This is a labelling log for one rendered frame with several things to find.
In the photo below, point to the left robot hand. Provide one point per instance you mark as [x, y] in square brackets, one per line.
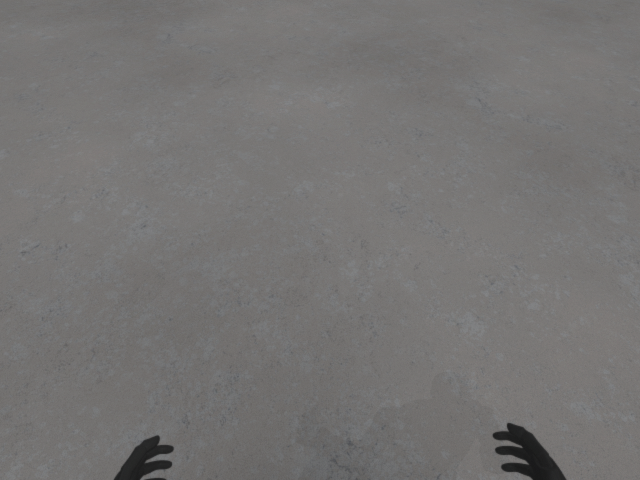
[135, 467]

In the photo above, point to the right robot hand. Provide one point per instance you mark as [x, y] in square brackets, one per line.
[541, 465]

